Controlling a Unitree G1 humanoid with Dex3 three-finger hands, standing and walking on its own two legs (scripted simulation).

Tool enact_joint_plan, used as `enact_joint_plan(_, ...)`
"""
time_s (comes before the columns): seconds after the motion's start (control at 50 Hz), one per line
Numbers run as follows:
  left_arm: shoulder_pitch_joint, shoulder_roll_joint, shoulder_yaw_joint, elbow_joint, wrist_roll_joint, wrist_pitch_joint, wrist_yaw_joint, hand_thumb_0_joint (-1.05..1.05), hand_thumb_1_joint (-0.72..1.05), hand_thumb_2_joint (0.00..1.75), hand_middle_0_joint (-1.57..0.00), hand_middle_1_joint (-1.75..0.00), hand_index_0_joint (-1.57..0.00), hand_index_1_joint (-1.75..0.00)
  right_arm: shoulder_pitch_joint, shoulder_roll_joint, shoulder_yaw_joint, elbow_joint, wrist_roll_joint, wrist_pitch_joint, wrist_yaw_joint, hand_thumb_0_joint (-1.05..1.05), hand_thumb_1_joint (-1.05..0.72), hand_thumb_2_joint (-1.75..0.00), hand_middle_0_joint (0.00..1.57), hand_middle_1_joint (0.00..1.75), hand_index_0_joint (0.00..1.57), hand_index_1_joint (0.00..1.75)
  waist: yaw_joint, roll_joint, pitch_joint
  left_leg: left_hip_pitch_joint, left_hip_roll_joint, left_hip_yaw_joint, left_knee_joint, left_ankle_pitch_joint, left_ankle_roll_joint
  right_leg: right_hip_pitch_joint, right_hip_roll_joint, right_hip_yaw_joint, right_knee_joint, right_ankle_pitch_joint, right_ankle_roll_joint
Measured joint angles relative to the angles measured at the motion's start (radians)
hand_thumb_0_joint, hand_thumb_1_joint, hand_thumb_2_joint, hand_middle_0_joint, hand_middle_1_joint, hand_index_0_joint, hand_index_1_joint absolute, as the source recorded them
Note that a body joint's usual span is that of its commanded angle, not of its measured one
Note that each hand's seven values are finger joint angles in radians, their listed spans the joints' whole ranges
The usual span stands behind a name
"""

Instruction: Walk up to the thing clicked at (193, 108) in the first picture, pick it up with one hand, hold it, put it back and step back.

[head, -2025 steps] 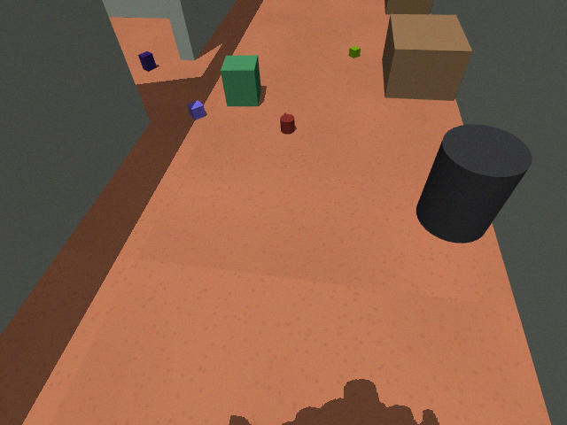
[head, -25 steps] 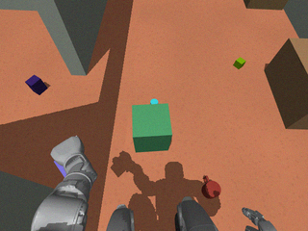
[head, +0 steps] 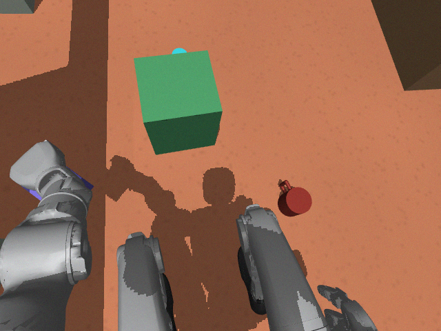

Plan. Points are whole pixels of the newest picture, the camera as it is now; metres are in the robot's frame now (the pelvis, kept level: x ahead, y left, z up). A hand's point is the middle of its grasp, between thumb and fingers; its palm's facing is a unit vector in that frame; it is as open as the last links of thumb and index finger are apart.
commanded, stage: crouch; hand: left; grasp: from above
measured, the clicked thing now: (60, 186) +0.43 +0.28 -0.18
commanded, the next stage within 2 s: lower in 0.86 s
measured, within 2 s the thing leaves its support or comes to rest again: rests again in 1.86 s
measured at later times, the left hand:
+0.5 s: hand (78, 186) +0.45 +0.27 -0.24, palm faces -0.30 -0.29 -0.91, open 10.5 cm
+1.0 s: hand (84, 188) +0.45 +0.27 -0.30, palm faces -0.33 -0.29 -0.90, open 10.5 cm
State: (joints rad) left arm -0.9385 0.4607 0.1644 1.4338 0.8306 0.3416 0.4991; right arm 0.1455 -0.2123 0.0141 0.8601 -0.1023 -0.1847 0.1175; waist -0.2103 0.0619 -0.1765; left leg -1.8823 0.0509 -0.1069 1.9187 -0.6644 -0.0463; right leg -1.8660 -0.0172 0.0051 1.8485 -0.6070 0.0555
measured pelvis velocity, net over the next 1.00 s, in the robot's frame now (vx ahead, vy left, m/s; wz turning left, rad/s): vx -0.01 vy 0.01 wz -0.02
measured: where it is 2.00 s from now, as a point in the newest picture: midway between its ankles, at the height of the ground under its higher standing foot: (211, 306)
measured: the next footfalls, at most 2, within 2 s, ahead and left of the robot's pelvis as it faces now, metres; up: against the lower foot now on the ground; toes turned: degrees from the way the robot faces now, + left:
none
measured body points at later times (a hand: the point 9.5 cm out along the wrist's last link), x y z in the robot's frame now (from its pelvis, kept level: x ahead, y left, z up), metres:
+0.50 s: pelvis -0.01 +0.00 -0.09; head +0.22 +0.03 +0.30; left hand +0.46 +0.28 -0.19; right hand +0.03 -0.27 -0.21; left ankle +0.07 +0.14 -0.45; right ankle +0.09 -0.15 -0.45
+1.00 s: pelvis -0.01 +0.01 -0.14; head +0.22 +0.03 +0.24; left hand +0.47 +0.28 -0.25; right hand -0.01 -0.25 -0.26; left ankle +0.07 +0.14 -0.45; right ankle +0.09 -0.15 -0.45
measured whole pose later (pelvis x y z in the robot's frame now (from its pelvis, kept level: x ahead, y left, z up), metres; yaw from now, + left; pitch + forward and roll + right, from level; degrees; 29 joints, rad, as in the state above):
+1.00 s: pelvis -0.01 +0.01 -0.14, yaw -1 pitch +35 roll -6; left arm -1.08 0.61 0.26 1.62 0.97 0.19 0.51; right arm 0.19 -0.29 0.04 0.86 -0.17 -0.24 0.23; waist -0.26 0.05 -0.06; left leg -2.29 0.00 -0.14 2.37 -0.69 -0.04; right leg -2.26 0.00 0.04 2.28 -0.63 0.08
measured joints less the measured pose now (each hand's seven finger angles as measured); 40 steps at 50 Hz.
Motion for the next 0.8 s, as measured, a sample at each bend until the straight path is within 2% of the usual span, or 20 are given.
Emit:
enact_joint_plan(0.04, -0.004, 0.012, -0.006, 0.001, 0.016, -0.013, -0.006, 0.00, -0.10, 0.57, -0.68, -0.58, -0.69, -0.58, 0.002, -0.006, -0.002, -0.002, -0.002, -0.002, 0.003, 0.01, -0.90, -0.90, 0.20, 0.30, 0.20, 0.30, 0.000, 0.001, 0.001, -0.038, -0.005, -0.003, 0.040, -0.009, 0.000, -0.037, -0.002, 0.002, 0.040, -0.010, 0.002)
enact_joint_plan(0.12, -0.014, 0.017, -0.007, -0.001, 0.019, -0.023, -0.009, 0.00, -0.10, 0.57, -0.68, -0.59, -0.68, -0.58, 0.008, -0.022, -0.008, -0.006, -0.003, -0.011, 0.011, 0.01, -0.90, -0.90, 0.20, 0.30, 0.20, 0.30, 0.004, -0.002, 0.010, -0.099, -0.012, -0.005, 0.100, -0.020, 0.001, -0.096, -0.004, 0.008, 0.100, -0.023, 0.007)
enact_joint_plan(0.24, -0.020, 0.021, 0.010, -0.005, 0.047, -0.046, -0.027, 0.00, -0.10, 0.57, -0.68, -0.59, -0.68, -0.58, 0.015, -0.046, -0.006, -0.020, -0.008, -0.016, 0.022, 0.01, -0.91, -0.90, 0.20, 0.30, 0.20, 0.30, 0.001, -0.014, 0.038, -0.156, -0.021, -0.010, 0.165, -0.031, -0.001, -0.152, -0.006, 0.013, 0.166, -0.036, 0.011)
enact_joint_plan(0.38, -0.045, 0.049, 0.044, 0.029, 0.086, -0.068, 0.001, 0.00, -0.09, 0.57, -0.68, -0.59, -0.68, -0.58, 0.022, -0.067, 0.000, -0.027, -0.025, -0.022, 0.036, 0.01, -0.91, -0.90, 0.20, 0.30, 0.20, 0.30, -0.019, -0.025, 0.051, -0.215, -0.027, -0.019, 0.233, -0.035, -0.007, -0.212, -0.003, 0.014, 0.233, -0.040, 0.012)
enact_joint_plan(0.48, -0.080, 0.077, 0.061, 0.074, 0.082, -0.066, 0.021, 0.00, -0.09, 0.57, -0.68, -0.59, -0.68, -0.58, 0.022, -0.075, -0.003, -0.020, -0.038, -0.033, 0.050, 0.01, -0.91, -0.90, 0.20, 0.30, 0.20, 0.30, -0.030, -0.025, 0.061, -0.256, -0.029, -0.025, 0.275, -0.033, -0.008, -0.254, 0.003, 0.016, 0.274, -0.034, 0.015)
enact_joint_plan(0.66, -0.118, 0.121, 0.078, 0.129, 0.090, -0.094, 0.001, 0.00, -0.09, 0.57, -0.68, -0.59, -0.68, -0.58, 0.031, -0.076, 0.008, -0.008, -0.053, -0.044, 0.081, 0.01, -0.92, -0.90, 0.20, 0.30, 0.19, 0.30, -0.043, -0.017, 0.094, -0.317, -0.035, -0.029, 0.348, -0.025, -0.007, -0.315, 0.011, 0.024, 0.342, -0.024, 0.019)
enact_joint_plan(0.8, -0.134, 0.138, 0.091, 0.162, 0.099, -0.116, 0.009, 0.00, -0.09, 0.57, -0.67, -0.59, -0.68, -0.58, 0.039, -0.072, 0.020, 0.001, -0.061, -0.051, 0.099, 0.01, -0.92, -0.90, 0.20, 0.30, 0.19, 0.30, -0.047, -0.015, 0.111, -0.363, -0.040, -0.031, 0.400, -0.021, -0.004, -0.357, 0.016, 0.031, 0.390, -0.020, 0.023)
